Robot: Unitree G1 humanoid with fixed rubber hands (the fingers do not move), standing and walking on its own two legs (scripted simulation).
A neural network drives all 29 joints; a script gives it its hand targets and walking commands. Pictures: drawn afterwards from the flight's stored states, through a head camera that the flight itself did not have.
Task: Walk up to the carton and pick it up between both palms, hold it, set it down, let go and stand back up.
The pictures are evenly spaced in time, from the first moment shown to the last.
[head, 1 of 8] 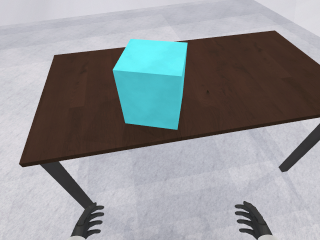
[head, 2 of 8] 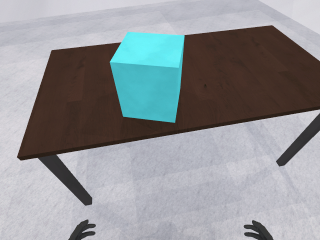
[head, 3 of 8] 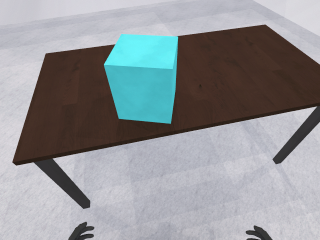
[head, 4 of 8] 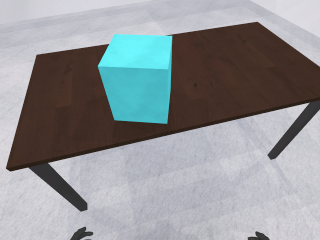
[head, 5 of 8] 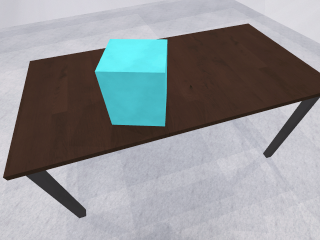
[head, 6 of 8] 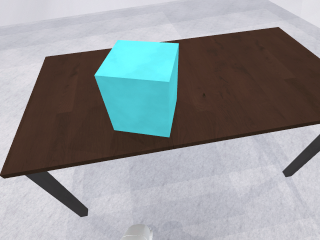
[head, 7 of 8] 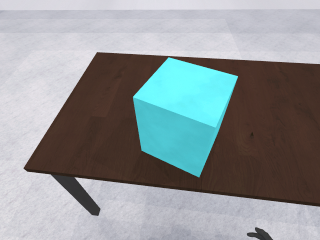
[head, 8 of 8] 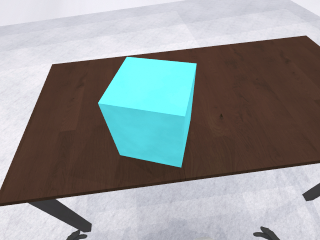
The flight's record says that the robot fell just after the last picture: no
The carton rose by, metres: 0.00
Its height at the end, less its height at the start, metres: +0.00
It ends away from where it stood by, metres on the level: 0.00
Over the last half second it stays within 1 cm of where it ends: yes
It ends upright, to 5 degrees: yes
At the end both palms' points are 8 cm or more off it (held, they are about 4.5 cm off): yes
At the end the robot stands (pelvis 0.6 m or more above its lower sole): yes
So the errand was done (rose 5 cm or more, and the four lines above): no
